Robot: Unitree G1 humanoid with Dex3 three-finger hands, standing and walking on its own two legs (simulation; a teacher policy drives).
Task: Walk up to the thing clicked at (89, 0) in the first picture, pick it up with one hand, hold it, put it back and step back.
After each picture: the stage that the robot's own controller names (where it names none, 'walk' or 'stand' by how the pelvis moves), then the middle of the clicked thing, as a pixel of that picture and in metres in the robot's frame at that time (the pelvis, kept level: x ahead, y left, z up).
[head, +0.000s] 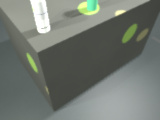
stand; out of the picture +1.04 -0.08 +0.06
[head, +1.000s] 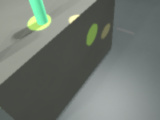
walk; (36, 3) +0.88 +0.28 +0.07
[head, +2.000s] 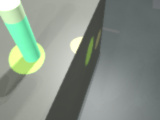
stand; (22, 34) +0.48 +0.27 +0.09
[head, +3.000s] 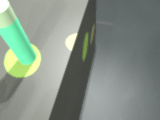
stand; (15, 37) +0.46 +0.28 +0.09
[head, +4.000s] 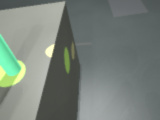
stand; (0, 50) +0.50 +0.36 +0.12
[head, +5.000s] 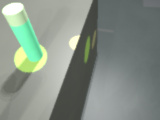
stand; (26, 36) +0.53 +0.26 +0.07
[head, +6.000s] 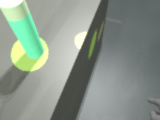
stand; (25, 30) +0.48 +0.25 +0.07
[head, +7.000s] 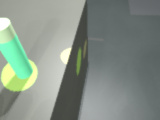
stand; (13, 52) +0.47 +0.25 +0.08
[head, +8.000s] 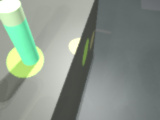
stand; (21, 37) +0.47 +0.26 +0.09
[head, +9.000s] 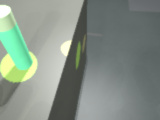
stand; (13, 42) +0.46 +0.29 +0.09
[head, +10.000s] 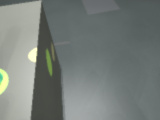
stand; out of the picture +0.43 +0.39 +0.11
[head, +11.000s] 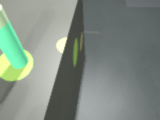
walk; (7, 40) +0.48 +0.28 +0.11
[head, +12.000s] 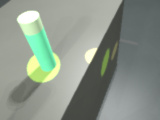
stand; (40, 45) +0.49 +0.19 +0.09
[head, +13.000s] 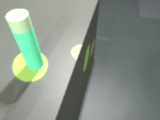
stand; (27, 43) +0.51 +0.19 +0.07
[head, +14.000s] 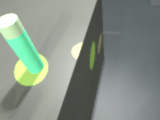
stand; (23, 47) +0.48 +0.24 +0.09
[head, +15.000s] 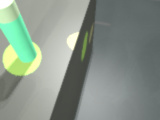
stand; (17, 33) +0.47 +0.26 +0.09
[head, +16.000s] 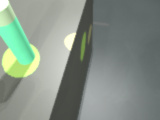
stand; (14, 36) +0.47 +0.27 +0.09
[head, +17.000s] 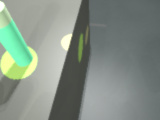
stand; (11, 38) +0.47 +0.29 +0.09
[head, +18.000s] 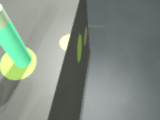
stand; (10, 40) +0.47 +0.30 +0.10
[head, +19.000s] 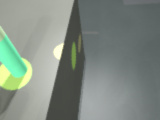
stand; (6, 52) +0.46 +0.31 +0.07
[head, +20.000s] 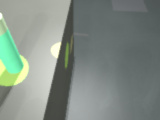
stand; (4, 46) +0.47 +0.30 +0.06
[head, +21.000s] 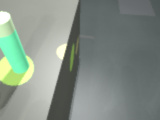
stand; (11, 46) +0.47 +0.29 +0.06
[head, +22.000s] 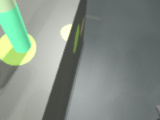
rise first; (12, 23) +0.50 +0.28 +0.07
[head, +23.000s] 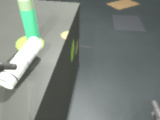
go down; (30, 22) +0.75 +0.23 +0.11
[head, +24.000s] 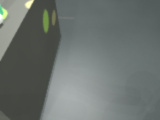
go down; out of the picture +0.90 +0.43 +0.12
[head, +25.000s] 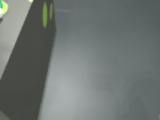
go down; out of the picture +0.85 +0.37 +0.10
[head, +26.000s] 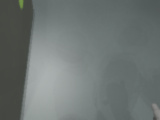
go down; out of the picture +0.84 +0.38 +0.13
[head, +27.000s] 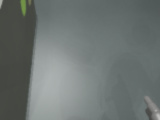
approach; out of the picture +0.83 +0.39 +0.12
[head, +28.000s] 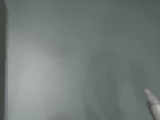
close in; out of the picture +0.82 +0.41 +0.16
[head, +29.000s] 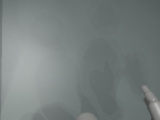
go down; out of the picture +0.85 +0.41 +0.18
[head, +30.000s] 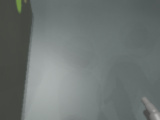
approach; out of the picture +0.85 +0.39 +0.13
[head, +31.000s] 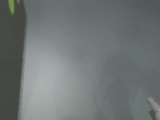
close in; out of the picture +0.82 +0.41 +0.13
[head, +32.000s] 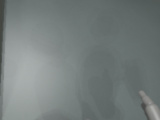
go down; out of the picture +0.84 +0.41 +0.17
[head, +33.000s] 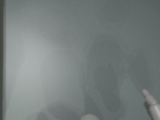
go down; out of the picture +0.85 +0.42 +0.16
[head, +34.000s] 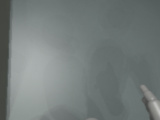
go down; out of the picture +0.84 +0.41 +0.15
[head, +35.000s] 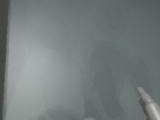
lift; out of the picture +0.85 +0.41 +0.16
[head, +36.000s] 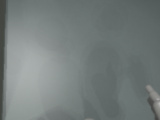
lift; out of the picture +0.84 +0.41 +0.16
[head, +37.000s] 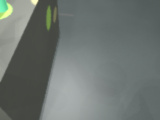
go down; out of the picture +0.85 +0.39 +0.11
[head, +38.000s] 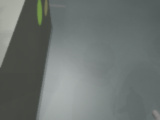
close in; out of the picture +0.82 +0.39 +0.11
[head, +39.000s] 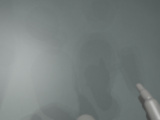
close in; out of the picture +0.83 +0.42 +0.17
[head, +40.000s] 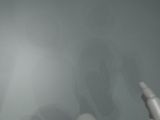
lift; out of the picture +0.85 +0.41 +0.17
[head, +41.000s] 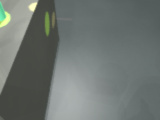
approach; out of the picture +0.83 +0.39 +0.12
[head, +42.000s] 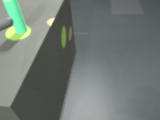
close in; (14, 12) +0.85 +0.39 +0.10
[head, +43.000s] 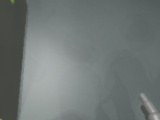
close in; out of the picture +0.88 +0.40 +0.13
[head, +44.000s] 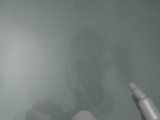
approach; out of the picture +0.82 +0.42 +0.17
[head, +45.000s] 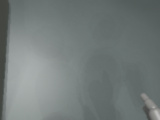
lift; out of the picture +0.83 +0.41 +0.15
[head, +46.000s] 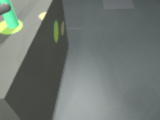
lift; (5, 6) +0.89 +0.40 +0.10
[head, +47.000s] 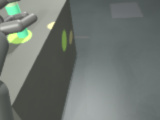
hold; (16, 17) +0.87 +0.39 +0.10
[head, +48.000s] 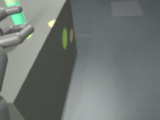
hold; (17, 14) +0.87 +0.39 +0.10
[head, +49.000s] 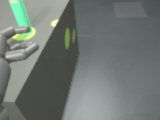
hold; (20, 13) +0.87 +0.38 +0.10
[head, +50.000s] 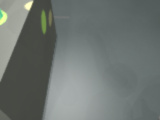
hold; out of the picture +0.87 +0.41 +0.10
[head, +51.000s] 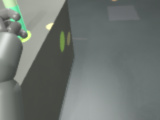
hold; (16, 17) +0.89 +0.40 +0.09
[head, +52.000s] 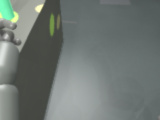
lower; out of the picture +0.89 +0.40 +0.09
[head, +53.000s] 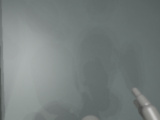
lower; out of the picture +0.81 +0.41 +0.16
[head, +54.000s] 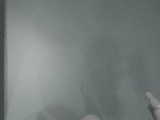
hold; out of the picture +0.84 +0.41 +0.16
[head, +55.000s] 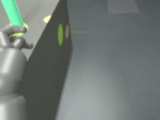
lower; (12, 9) +0.89 +0.40 +0.10
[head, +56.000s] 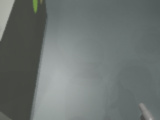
lower; out of the picture +0.86 +0.35 +0.13
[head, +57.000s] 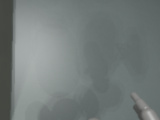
hold; out of the picture +0.76 +0.38 +0.12
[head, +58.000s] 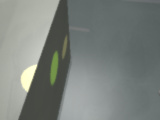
sink last; out of the picture +0.37 +0.40 +0.09
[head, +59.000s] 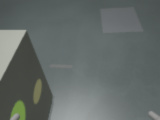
walk; out of the picture +0.27 +0.52 +0.03
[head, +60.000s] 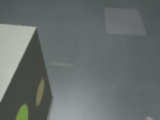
stand; out of the picture +0.25 +0.40 +0.03
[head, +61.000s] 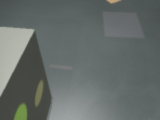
stand; out of the picture +0.27 +0.37 +0.03
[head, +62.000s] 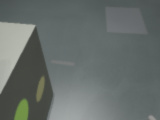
sink last; out of the picture +0.28 +0.33 +0.03
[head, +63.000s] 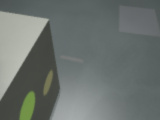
sink last; out of the picture +0.30 +0.50 +0.03
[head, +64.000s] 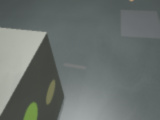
withdraw; out of the picture +0.27 +0.89 -0.01
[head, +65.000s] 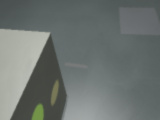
sink last; out of the picture +0.23 +1.21 -0.41
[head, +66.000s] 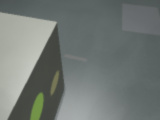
stand; out of the picture -0.05 +1.54 -0.72
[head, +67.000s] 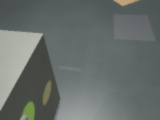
stand; out of the picture -0.02 +1.60 -0.72
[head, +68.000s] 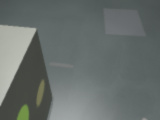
stand; out of the picture -0.11 +1.55 -0.69
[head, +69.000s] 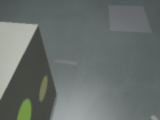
rise; out of the picture -0.07 +1.56 -0.68
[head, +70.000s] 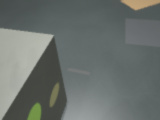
withdraw; out of the picture -0.01 +1.57 -0.71
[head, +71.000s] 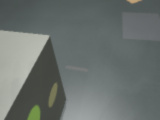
withdraw; out of the picture -0.10 +1.54 -0.72
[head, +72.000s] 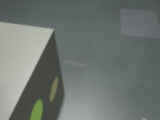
stand; out of the picture -0.12 +1.48 -0.73
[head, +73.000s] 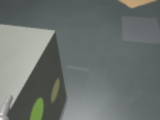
stand; out of the picture -0.10 +1.47 -0.70
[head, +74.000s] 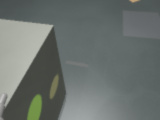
stand; out of the picture -0.11 +1.45 -0.69
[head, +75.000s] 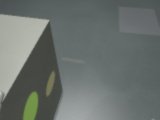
rise; out of the picture -0.15 +1.43 -0.67
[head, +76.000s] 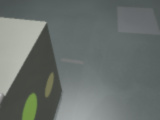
rise; out of the picture -0.18 +1.40 -0.68
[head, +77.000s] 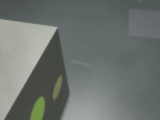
rise; out of the picture -0.20 +1.38 -0.71
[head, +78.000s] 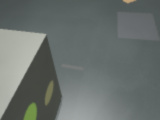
rise; out of the picture -0.23 +1.37 -0.74
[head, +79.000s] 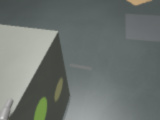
stand; out of the picture -0.21 +1.32 -0.72
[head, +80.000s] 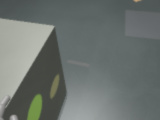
stand; out of the picture -0.21 +1.32 -0.70
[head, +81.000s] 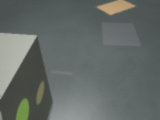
stand; out of the picture -0.20 +1.33 -0.72
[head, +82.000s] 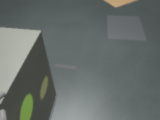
stand; out of the picture -0.23 +1.32 -0.74
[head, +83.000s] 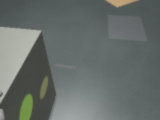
stand; out of the picture -0.24 +1.33 -0.74
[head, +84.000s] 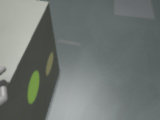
walk; out of the picture -0.18 +1.28 -0.72
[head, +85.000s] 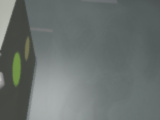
walk; out of the picture -0.16 +1.21 -0.73
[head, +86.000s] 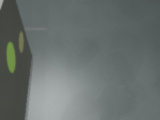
walk; out of the picture -0.09 +1.24 -0.71
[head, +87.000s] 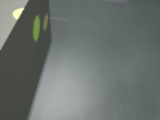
walk; out of the picture +0.20 +1.28 -0.71
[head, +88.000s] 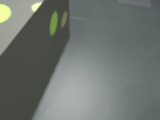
stand; out of the picture +0.50 +1.28 -0.72
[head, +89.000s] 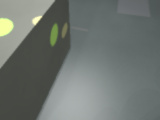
stand; out of the picture +0.53 +1.30 -0.75
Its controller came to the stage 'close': yes
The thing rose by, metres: 0.00
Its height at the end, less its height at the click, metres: -0.80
